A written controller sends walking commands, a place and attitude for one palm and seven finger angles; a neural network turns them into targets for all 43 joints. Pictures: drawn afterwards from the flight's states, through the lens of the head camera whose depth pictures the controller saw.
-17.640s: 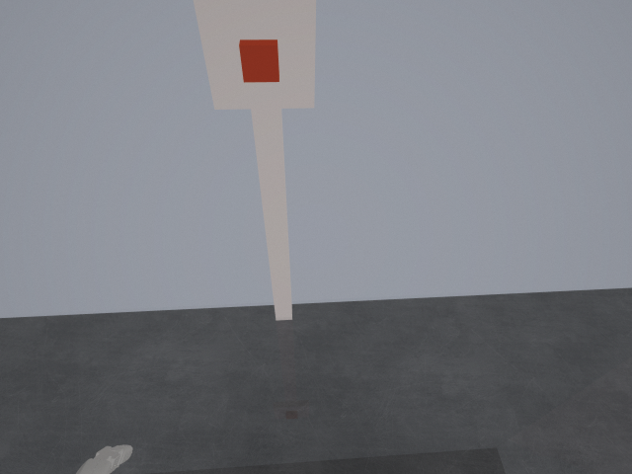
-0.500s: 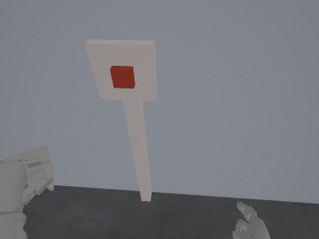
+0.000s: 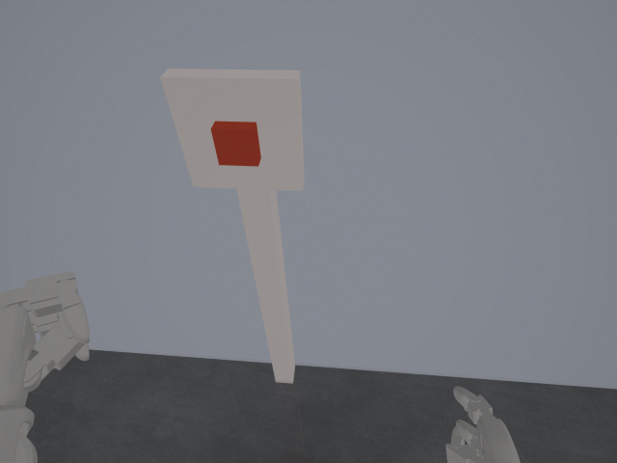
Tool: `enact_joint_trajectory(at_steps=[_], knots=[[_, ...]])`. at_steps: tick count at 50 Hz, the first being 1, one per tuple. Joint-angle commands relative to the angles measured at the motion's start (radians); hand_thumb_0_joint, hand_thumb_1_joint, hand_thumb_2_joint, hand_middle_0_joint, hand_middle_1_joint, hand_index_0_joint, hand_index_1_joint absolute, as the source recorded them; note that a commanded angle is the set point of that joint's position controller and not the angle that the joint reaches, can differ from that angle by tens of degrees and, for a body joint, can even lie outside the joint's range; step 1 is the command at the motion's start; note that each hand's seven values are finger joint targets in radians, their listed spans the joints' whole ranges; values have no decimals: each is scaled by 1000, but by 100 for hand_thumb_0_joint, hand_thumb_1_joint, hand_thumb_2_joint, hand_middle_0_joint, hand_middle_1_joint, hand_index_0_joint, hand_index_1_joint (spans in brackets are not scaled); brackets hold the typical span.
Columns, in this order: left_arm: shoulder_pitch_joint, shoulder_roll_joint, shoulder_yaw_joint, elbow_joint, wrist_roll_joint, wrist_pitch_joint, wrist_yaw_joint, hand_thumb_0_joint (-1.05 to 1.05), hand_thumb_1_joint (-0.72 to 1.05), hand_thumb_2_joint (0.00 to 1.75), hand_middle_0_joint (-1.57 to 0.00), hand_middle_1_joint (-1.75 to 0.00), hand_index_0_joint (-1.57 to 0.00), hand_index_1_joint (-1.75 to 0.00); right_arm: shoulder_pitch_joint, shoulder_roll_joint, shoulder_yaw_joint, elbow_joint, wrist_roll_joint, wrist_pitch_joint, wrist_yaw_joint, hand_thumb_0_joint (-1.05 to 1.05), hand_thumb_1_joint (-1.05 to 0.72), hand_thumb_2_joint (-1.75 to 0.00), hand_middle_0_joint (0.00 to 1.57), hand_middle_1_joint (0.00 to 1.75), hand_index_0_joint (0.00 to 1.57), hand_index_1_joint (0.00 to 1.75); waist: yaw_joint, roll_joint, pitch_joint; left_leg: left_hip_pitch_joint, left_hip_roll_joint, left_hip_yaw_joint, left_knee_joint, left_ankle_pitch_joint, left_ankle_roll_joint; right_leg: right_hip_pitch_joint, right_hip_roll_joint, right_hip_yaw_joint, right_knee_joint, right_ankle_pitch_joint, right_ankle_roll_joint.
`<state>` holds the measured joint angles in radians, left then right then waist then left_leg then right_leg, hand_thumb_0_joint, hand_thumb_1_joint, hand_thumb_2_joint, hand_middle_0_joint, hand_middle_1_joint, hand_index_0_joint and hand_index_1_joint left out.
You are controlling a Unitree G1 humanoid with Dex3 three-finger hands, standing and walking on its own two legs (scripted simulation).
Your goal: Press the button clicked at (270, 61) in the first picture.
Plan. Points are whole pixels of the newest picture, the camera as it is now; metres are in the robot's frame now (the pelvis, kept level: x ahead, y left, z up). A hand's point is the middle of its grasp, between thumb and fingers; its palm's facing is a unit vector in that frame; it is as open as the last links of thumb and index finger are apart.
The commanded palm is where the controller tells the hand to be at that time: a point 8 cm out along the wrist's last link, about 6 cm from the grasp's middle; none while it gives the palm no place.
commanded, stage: step back with the hand held close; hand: left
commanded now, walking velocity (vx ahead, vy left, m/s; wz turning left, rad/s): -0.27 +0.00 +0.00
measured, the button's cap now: (237, 142) +0.50 +0.17 +0.18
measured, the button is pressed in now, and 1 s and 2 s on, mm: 0 0 0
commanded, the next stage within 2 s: stop stepping back and stand still in 1.04 s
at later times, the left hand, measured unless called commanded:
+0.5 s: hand (48, 396) +0.13 +0.25 +0.15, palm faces +0.33 -0.82 -0.47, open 3.1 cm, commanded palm +0.07 +0.29 +0.17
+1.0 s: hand out of the picture +0.04 +0.24 +0.15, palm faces +0.30 -0.85 -0.43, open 3.1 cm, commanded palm -0.02 +0.29 +0.17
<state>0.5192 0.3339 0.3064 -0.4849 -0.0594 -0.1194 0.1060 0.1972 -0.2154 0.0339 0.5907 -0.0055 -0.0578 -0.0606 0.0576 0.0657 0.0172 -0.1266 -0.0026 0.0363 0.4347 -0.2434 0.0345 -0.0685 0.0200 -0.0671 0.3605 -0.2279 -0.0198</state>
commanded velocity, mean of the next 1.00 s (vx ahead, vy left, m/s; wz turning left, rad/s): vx -0.31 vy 0.00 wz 0.00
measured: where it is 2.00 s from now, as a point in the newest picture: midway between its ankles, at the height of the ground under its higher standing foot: outside the picture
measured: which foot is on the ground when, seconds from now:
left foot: down 0.00-1.00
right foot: down 0.00-0.68, up 0.70-0.96, down 0.98-1.00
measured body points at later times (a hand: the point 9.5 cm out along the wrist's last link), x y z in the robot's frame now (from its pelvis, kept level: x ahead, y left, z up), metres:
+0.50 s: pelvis -0.06 +0.01 -0.01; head -0.05 +0.02 +0.44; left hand +0.11 +0.29 +0.18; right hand +0.12 -0.23 -0.08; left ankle +0.00 +0.09 -0.74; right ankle -0.01 -0.11 -0.74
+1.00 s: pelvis -0.16 +0.01 -0.02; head -0.12 +0.04 +0.43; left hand +0.02 +0.28 +0.17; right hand +0.03 -0.20 -0.10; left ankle +0.00 +0.09 -0.74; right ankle -0.28 -0.10 -0.75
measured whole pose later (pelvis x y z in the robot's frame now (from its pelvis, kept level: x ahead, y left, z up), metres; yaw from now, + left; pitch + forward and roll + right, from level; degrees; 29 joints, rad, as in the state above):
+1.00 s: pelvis -0.16 +0.01 -0.02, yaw -3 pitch +5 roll -3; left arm 0.61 0.40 0.36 -0.64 -0.05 -0.26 0.14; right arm 0.14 -0.16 0.03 0.59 -0.02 -0.10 -0.04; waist 0.03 -0.02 0.00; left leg -0.55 0.03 0.06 0.40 0.06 0.05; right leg -0.11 0.06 0.00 0.40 -0.40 -0.03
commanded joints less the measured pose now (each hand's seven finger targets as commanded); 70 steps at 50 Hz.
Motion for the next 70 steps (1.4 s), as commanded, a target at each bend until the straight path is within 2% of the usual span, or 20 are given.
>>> enact_joint_trajectory(at_steps=[1, 7, 13, 19, 25, 30, 32, 34, 36, 39, 44, 48, 50, 53, 57, 59, 61, 66, 69, 70], knots=[[26, 131, 97, -158, -2, -77, 6, 0, 90, 90, -130, -150, -130, -150, -121, -124, -56, -172, 3, -8, 0, 0, -90, -90, 20, 30, 20, 30, -40, -59, -19, -20, 50, -87, -24, 209, 12, -139, -93, 137, -88, 202, 0], [119, 180, 143, -255, -5, -92, 16, 0, 90, 90, -130, -150, -130, -150, -111, -125, -82, -204, 14, 25, -1, 0, -90, -90, 20, 30, 20, 30, -43, -67, -197, -22, 75, -79, 15, 366, 11, -70, -99, 115, 17, 362, 15], [142, 244, 205, -355, -6, -109, 40, 0, 90, 90, -130, -150, -130, -150, -112, -126, -89, -230, 17, 32, -18, 0, -90, -90, 20, 30, 20, 30, -43, -4, -230, -76, 91, -99, 23, 411, 9, -68, -89, 109, 92, 384, 18], [159, 194, 171, -287, 0, -111, 46, 0, 90, 90, -130, -150, -130, -150, -95, -127, -92, -219, 19, 24, -19, 0, -90, -90, 20, 30, 20, 30, -52, -11, -141, -199, 112, -129, -14, 225, 20, -112, -79, 128, 95, 208, 16], [101, 192, 155, -301, 25, -140, 60, 0, 90, 90, -130, -150, -130, -150, -79, -139, -90, -224, 15, -1, -19, 0, -90, -90, 20, 30, 20, 30, -64, -40, -50, -349, 96, -154, -21, -233, 37, -196, -102, 191, 15, -160, -4], [45, 208, 150, -360, 38, -166, 87, 0, 90, 90, -130, -150, -130, -150, -47, -138, -81, -202, 4, -26, -28, 0, -90, -90, 20, 30, 20, 30, -78, -68, -46, -192, 68, -159, 103, -233, 13, -430, -141, 199, -56, -336, -30], [35, 218, 167, -375, 41, -174, 95, 0, 90, 90, -130, -150, -130, -150, -49, -139, -74, -198, -2, -38, -34, 0, -90, -90, 20, 30, 20, 30, -77, 6, -48, -246, 109, -219, -10, -268, 26, -372, -86, 151, 27, -281, -7], [47, 218, 192, -389, 49, -180, 92, 0, 90, 90, -130, -150, -130, -150, -67, -151, -74, -203, -6, -57, -39, 0, -90, -90, 20, 30, 20, 30, -63, 172, -80, -486, 239, -379, -278, -427, 70, -93, 24, 78, 331, -117, 29], [59, 212, 199, -358, 56, -184, 80, 0, 90, 90, -130, -150, -130, -150, -61, -130, -84, -199, -12, -70, -33, 0, -90, -90, 20, 30, 20, 30, -53, 173, -111, -550, 304, -404, -328, -451, 102, -32, 40, 91, 545, -140, 30], [103, 202, 200, -313, 45, -185, 71, 0, 90, 90, -130, -150, -130, -150, -67, -115, -89, -190, -13, -83, -16, 0, -90, -90, 20, 30, 20, 30, -52, 86, -98, -486, 281, -343, -284, -325, 108, -90, 43, 90, 538, -212, 23], [111, 170, 128, -341, 8, -181, 54, 0, 90, 90, -130, -150, -130, -150, -68, -107, -76, -136, -14, -102, 6, 0, -90, -90, 20, 30, 20, 30, -54, 110, -135, -200, 204, -250, -285, -152, 16, -151, 59, 22, 148, -278, 3], [65, 245, 165, -410, 2, -217, 48, 0, 90, 90, -130, -150, -130, -150, -52, -95, -70, -87, -17, -78, 14, 0, -90, -90, 20, 30, 20, 30, -50, 1, -251, 88, 111, -91, 11, 279, -43, -249, -81, 146, -96, 68, -38], [37, 296, 214, -427, -12, -236, 55, 0, 90, 90, -130, -150, -130, -150, -102, -88, -60, -102, -15, -81, 0, 0, -90, -90, 20, 30, 20, 30, -50, -27, -275, 177, 91, -51, 68, 287, -33, -341, -115, 122, -50, 165, -12], [99, 313, 251, -435, -26, -229, 48, 0, 90, 90, -130, -150, -130, -150, -102, -106, -82, -126, 12, -87, -11, 0, -90, -90, 20, 30, 20, 30, -51, -38, -352, 268, 131, -103, 70, 512, 4, -323, -28, 63, 69, 203, 68], [144, 276, 240, -320, -41, -215, 28, 0, 90, 90, -130, -150, -130, -150, -143, -105, -74, -156, 2, -57, -11, 0, -90, -90, 20, 30, 20, 30, -61, 77, -113, 28, 115, -109, -7, 1, -35, -424, -40, 75, -36, -243, -10], [151, 266, 219, -257, -41, -195, 37, 0, 90, 90, -130, -150, -130, -150, -113, -104, -86, -136, 10, -45, -21, 0, -90, -90, 20, 30, 20, 30, -76, -104, -18, 119, 7, -57, 361, -63, -93, -729, -202, 243, -230, -555, -104], [71, 250, 197, -237, -22, -162, 47, 0, 90, 90, -130, -150, -130, -150, -131, -102, -93, -117, 6, -29, -24, 0, -90, -90, 20, 30, 20, 30, -73, -220, 108, -68, 3, -142, 701, -106, -79, -802, -343, 340, -257, -562, -194], [-120, 191, 107, -142, 30, -145, 47, 0, 90, 90, -130, -150, -130, -150, -97, -115, -55, -112, 11, -74, -48, 0, -90, -90, 20, 30, 20, 30, -79, -69, 191, -201, 41, -72, 44, 29, -24, -371, -140, 123, 2, -36, -53], [-94, 244, 147, -279, 46, -176, 60, 0, 90, 90, -130, -150, -130, -150, -53, -138, -69, -142, 12, -120, -43, 0, -90, -90, 20, 30, 20, 30, -38, 48, -72, 44, 168, -204, 28, 613, 49, -250, -40, 93, 194, 219, 25], [-63, 246, 139, -350, 42, -179, 53, 0, 90, 90, -130, -150, -130, -150, -22, -100, -56, -141, 4, -124, -29, 0, -90, -90, 20, 30, 20, 30, -59, 127, -177, 120, 166, -257, 20, 771, 50, -246, -12, 56, 277, 153, 30]])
